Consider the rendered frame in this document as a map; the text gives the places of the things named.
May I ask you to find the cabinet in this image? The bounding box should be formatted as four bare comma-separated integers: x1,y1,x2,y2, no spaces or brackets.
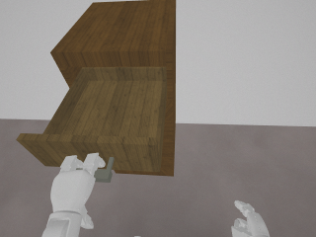
50,0,176,177

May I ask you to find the left robot forearm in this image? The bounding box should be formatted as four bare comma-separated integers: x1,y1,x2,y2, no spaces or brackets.
41,210,83,237

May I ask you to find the drawer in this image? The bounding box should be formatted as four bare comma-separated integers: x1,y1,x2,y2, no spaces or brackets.
16,66,167,173

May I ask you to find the robot right hand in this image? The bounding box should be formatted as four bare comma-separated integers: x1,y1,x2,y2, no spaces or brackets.
231,200,270,237

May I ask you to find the robot left hand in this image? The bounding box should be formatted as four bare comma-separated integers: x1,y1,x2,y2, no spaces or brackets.
50,152,106,229

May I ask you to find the handle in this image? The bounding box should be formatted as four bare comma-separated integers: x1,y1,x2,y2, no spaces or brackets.
72,155,115,183

